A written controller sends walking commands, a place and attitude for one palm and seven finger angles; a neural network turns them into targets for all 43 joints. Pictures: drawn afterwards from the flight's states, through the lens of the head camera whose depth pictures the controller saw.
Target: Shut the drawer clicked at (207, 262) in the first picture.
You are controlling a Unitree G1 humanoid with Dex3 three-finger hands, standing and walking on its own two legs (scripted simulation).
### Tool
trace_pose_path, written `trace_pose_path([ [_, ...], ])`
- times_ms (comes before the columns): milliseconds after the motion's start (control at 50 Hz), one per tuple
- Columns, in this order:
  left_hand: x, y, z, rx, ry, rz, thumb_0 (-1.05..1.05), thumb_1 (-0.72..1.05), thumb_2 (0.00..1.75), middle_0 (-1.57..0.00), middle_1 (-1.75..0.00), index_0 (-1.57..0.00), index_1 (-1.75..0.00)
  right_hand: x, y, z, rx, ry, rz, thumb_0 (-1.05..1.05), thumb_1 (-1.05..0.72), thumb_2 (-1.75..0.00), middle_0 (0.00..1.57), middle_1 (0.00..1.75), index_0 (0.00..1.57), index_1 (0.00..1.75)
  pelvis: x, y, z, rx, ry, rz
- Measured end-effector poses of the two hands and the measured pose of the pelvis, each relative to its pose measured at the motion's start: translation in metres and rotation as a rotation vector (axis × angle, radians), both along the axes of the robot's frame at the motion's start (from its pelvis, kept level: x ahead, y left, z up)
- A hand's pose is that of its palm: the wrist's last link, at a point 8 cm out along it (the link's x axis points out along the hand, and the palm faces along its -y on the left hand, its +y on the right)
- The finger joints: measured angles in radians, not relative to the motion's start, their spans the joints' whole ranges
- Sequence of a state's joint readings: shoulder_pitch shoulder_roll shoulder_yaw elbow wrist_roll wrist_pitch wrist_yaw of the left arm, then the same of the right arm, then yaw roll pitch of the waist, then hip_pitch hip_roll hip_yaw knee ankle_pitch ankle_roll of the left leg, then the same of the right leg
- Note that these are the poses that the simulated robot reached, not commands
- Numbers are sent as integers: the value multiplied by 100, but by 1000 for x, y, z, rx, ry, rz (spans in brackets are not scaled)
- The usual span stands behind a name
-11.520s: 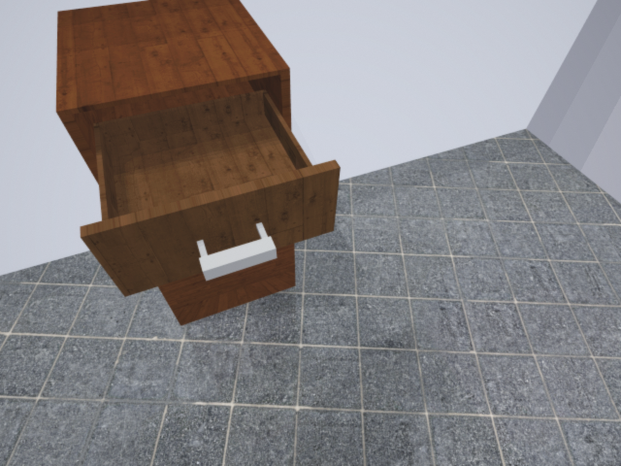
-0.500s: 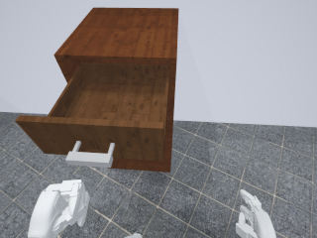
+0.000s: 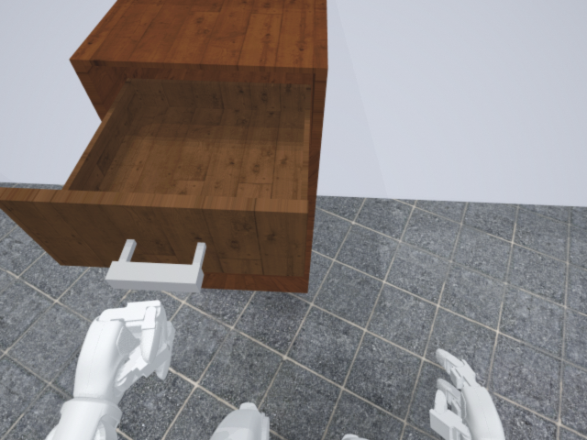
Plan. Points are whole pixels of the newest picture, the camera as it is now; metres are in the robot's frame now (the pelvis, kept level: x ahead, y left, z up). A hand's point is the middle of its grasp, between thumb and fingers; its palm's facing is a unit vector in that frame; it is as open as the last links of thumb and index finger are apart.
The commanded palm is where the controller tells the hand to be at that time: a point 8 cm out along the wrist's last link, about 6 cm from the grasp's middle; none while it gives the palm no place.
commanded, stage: bring the fist close to the handle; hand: left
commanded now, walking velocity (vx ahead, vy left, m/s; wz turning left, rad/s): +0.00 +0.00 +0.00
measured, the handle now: (160, 262) +0.33 +0.20 +0.06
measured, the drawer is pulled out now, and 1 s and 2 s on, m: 0.29 0.29 0.16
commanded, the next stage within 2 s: push the drawer shut in 0.32 s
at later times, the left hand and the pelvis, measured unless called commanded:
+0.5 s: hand (165, 354) +0.21 +0.16 +0.06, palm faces -0.01 -1.00 -0.04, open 3.3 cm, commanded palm +0.20 +0.22 +0.06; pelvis +0.00 +0.01 +0.00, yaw +0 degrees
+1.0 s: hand (174, 321) +0.25 +0.16 +0.05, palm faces -0.01 -1.00 -0.06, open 3.2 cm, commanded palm +0.25 +0.21 +0.06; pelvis +0.00 +0.00 +0.00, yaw +0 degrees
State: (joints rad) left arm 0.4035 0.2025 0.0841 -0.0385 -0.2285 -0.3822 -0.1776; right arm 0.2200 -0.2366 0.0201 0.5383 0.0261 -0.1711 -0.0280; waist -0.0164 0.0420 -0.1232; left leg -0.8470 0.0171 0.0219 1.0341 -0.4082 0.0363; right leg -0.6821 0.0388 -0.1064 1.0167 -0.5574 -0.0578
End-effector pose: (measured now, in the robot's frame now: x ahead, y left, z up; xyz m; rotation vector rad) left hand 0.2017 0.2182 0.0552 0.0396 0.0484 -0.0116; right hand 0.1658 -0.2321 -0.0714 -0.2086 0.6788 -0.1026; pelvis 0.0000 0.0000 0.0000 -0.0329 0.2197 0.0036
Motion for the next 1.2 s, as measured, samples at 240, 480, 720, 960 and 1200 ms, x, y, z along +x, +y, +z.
trace_pose_path([
  [240,-10,1,3,2,6,9,2,90,90,-140,-160,-140,-160,-1,8,1,9,10,-9,2,-90,-90,20,30,20,30,1,6,0,-7,3,-2],
  [480,-8,-3,4,0,-13,2,2,90,90,-140,-160,-140,-160,1,12,1,8,4,2,2,-90,-90,20,30,20,30,-1,8,-3,-13,4,3],
  [720,21,-8,5,15,-38,-13,2,90,90,-140,-160,-140,-160,-6,8,-3,1,34,8,2,-90,-90,20,30,20,30,-1,6,-3,-11,6,3],
  [960,30,-5,4,22,-34,0,2,84,91,-140,-160,-140,-160,-15,-3,-5,-10,77,-3,2,-90,-90,20,30,20,30,1,2,1,-4,1,2],
  [1200,52,-5,-1,28,-55,2,-4,80,97,-140,-160,-140,-160,-15,0,-16,-16,98,24,2,-90,-90,20,30,20,30,-12,0,-2,-11,-4,22],
])
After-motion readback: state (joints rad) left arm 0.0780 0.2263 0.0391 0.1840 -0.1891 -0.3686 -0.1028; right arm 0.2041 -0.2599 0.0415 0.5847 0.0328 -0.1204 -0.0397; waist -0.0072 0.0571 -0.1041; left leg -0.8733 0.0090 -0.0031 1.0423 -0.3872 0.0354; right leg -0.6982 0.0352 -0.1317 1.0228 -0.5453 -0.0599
